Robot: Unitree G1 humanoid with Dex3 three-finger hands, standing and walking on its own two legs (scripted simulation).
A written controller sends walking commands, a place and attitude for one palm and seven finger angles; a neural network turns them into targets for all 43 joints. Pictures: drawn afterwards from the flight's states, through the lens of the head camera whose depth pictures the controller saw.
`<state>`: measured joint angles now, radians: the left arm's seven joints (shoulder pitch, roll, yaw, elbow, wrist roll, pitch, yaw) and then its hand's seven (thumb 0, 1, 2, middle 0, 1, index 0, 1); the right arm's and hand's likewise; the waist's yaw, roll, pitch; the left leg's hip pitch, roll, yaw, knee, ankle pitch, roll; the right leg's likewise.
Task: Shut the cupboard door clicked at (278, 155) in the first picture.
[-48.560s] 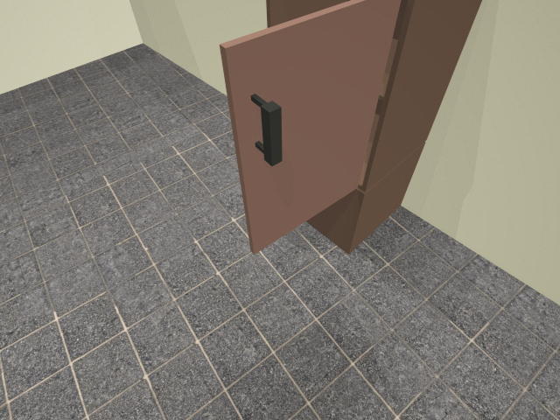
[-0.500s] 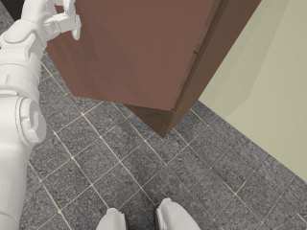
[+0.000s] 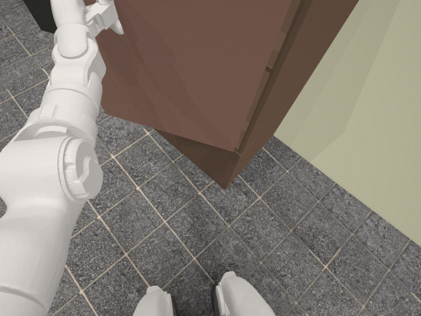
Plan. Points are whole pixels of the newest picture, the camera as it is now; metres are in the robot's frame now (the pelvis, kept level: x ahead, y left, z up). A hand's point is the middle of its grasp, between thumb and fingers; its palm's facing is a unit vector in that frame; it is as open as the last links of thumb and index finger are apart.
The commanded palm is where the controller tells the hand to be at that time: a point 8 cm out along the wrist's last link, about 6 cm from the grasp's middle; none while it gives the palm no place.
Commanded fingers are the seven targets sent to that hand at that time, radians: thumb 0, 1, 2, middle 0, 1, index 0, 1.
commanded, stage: pull the fist back off the door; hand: left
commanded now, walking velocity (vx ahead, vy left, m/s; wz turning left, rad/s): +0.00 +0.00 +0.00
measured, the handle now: out of the picture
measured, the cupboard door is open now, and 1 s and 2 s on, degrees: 25 25 25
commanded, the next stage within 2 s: draw the hand back to the body in 0.66 s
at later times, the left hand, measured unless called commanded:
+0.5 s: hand (109, 63) +0.50 +0.08 +0.14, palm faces +0.05 -1.00 +0.03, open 3.1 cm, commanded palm +0.47 +0.11 +0.16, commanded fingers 0.00 0.90 0.90 -1.30 -1.50 -1.30 -1.50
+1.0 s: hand (83, 75) +0.46 +0.10 +0.16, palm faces +0.05 -1.00 -0.05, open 3.1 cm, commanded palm +0.41 +0.15 +0.17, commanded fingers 0.00 0.90 0.90 -1.30 -1.50 -1.30 -1.50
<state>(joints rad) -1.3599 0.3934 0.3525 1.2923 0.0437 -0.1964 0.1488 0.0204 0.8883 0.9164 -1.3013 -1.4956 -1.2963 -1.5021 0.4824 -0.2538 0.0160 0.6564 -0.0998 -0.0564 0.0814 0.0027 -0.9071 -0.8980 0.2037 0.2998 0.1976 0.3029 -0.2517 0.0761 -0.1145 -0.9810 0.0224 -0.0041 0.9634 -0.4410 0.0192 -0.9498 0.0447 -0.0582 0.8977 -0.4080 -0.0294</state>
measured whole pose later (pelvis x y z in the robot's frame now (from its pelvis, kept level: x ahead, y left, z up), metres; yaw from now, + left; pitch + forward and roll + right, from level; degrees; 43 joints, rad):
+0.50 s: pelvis +0.00 -0.01 +0.03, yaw +0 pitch +15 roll -1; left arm -0.95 0.23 0.26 1.15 -0.09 -0.27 0.06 0.02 0.90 0.90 -1.30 -1.50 -1.30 -1.50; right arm 0.45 -0.29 -0.03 0.65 -0.02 -0.01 0.05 0.01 -0.91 -0.90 0.20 0.30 0.20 0.30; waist -0.14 0.05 -0.09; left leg -0.64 0.03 0.01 0.76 -0.37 0.00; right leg -0.63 0.05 -0.04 0.72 -0.35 -0.05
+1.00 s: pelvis -0.01 +0.00 +0.03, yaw -2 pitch +12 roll +0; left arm -0.73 0.23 0.26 0.94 -0.07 -0.33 0.03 0.02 0.90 0.90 -1.30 -1.50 -1.30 -1.50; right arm 0.45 -0.25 -0.01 0.65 0.00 -0.01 0.03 0.01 -0.91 -0.90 0.20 0.30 0.20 0.30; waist -0.11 0.06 -0.12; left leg -0.58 0.02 0.06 0.74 -0.37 0.02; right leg -0.59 0.04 0.02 0.73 -0.34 -0.03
